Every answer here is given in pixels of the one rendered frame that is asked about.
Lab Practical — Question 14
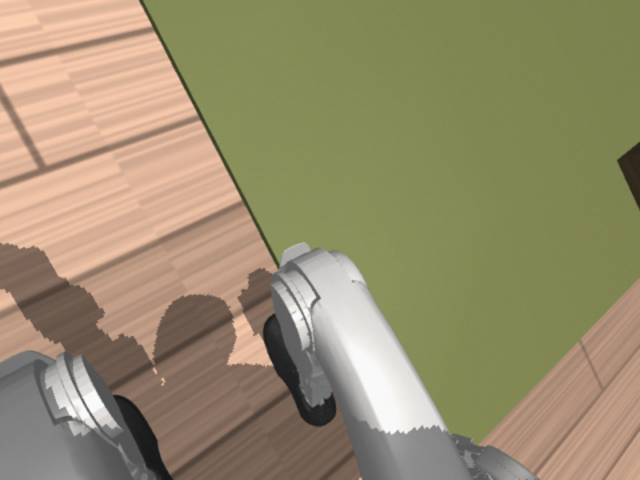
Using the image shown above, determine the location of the right robot hand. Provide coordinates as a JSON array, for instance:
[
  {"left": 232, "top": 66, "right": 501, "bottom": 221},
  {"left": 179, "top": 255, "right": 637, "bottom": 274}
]
[{"left": 452, "top": 434, "right": 540, "bottom": 480}]

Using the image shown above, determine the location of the right robot foot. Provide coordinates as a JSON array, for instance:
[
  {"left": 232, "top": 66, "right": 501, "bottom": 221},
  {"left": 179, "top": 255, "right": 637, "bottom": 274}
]
[{"left": 263, "top": 313, "right": 336, "bottom": 427}]

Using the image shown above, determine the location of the left robot foot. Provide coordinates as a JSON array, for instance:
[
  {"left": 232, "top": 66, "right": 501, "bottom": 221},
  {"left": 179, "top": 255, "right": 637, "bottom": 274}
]
[{"left": 113, "top": 395, "right": 173, "bottom": 480}]

